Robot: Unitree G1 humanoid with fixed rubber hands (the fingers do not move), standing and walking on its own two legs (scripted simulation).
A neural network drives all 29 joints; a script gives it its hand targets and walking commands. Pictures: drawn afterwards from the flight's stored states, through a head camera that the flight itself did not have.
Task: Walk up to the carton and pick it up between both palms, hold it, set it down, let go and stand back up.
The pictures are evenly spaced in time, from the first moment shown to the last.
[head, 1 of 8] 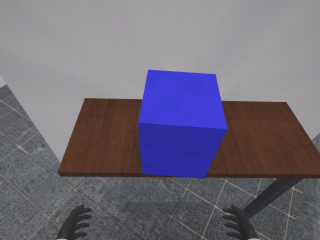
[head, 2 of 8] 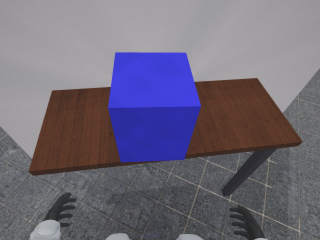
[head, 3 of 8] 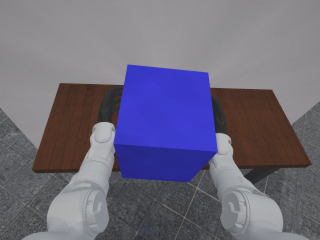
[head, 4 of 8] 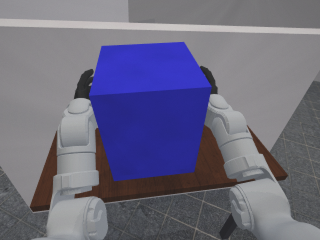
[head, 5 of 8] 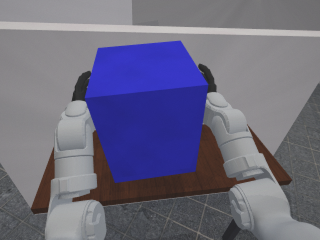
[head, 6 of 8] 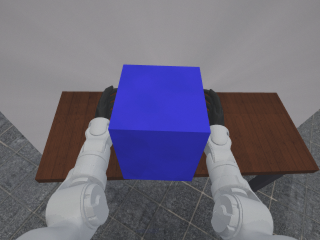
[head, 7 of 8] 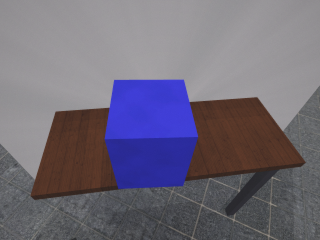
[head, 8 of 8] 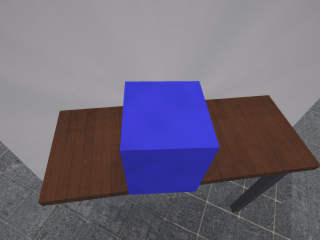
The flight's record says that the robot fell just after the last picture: no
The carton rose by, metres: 0.20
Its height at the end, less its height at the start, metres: +0.00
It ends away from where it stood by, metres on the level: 0.02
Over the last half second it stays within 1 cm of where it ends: yes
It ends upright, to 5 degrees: yes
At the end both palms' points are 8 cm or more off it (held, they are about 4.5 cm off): yes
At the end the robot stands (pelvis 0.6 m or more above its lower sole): yes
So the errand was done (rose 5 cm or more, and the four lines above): yes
